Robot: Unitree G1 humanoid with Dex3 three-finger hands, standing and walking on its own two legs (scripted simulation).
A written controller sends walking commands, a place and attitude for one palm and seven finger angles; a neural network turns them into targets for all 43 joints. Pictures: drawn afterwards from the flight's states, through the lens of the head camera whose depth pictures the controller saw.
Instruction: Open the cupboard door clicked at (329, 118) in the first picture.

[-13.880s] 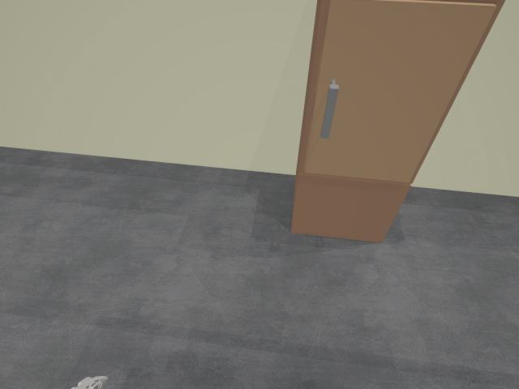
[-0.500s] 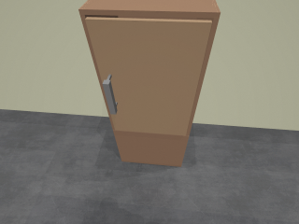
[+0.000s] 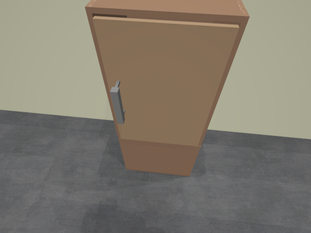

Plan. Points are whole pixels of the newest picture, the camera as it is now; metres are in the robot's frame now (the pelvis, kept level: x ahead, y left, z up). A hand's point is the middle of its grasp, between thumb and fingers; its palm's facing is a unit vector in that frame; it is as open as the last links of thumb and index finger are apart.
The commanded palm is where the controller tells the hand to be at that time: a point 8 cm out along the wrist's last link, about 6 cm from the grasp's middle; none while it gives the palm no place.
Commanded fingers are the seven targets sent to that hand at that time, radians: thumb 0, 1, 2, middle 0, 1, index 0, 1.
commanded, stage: come to a stop and stand still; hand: left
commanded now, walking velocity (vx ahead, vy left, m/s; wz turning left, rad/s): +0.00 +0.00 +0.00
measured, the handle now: (119, 102) +0.55 +0.18 -0.04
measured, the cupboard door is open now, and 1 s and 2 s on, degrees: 0 0 0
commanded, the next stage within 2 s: look again from close up in 0.80 s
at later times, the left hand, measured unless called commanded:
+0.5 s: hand out of the picture +0.03 +0.18 -0.16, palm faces -0.01 -0.97 -0.23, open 7.3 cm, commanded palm none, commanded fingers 0.00 0.90 0.90 -0.20 -0.30 -0.20 -0.30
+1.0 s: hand out of the picture +0.01 +0.18 -0.17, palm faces -0.01 -0.98 -0.21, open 7.4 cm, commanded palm none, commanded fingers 0.00 0.90 0.90 -0.20 -0.30 -0.20 -0.30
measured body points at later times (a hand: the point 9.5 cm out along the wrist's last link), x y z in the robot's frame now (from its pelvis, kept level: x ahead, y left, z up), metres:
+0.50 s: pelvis +0.00 +0.00 +0.00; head +0.01 -0.01 +0.45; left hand +0.04 +0.23 -0.15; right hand +0.04 -0.24 -0.15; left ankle -0.01 +0.12 -0.73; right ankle -0.02 -0.11 -0.73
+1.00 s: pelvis +0.00 +0.00 +0.01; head +0.02 +0.00 +0.46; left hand +0.01 +0.23 -0.15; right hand -0.01 -0.22 -0.15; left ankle -0.01 +0.12 -0.73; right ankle -0.02 -0.11 -0.73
